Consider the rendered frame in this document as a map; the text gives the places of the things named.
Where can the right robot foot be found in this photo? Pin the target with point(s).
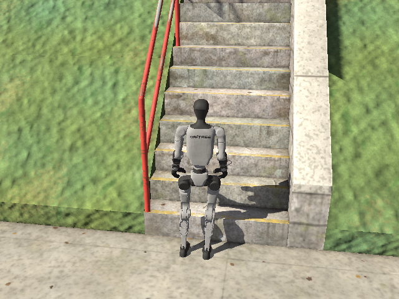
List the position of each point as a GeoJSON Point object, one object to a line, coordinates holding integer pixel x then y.
{"type": "Point", "coordinates": [206, 254]}

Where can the robot right upper arm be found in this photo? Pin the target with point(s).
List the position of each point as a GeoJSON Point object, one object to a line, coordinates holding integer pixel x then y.
{"type": "Point", "coordinates": [221, 142]}

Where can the left robot shin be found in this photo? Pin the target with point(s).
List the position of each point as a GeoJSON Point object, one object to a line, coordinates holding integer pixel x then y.
{"type": "Point", "coordinates": [184, 226]}

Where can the left robot hand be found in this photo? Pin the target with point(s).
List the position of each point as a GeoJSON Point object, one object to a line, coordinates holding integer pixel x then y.
{"type": "Point", "coordinates": [179, 170]}

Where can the right robot forearm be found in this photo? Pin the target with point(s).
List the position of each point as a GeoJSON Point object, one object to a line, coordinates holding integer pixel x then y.
{"type": "Point", "coordinates": [223, 164]}

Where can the robot left upper arm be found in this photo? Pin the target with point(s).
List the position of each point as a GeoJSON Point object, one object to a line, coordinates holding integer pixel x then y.
{"type": "Point", "coordinates": [180, 132]}

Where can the left robot forearm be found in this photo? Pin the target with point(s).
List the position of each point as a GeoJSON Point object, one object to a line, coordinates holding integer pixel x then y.
{"type": "Point", "coordinates": [175, 163]}

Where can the right robot hand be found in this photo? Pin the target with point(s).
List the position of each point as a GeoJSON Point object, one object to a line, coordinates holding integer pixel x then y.
{"type": "Point", "coordinates": [223, 175]}

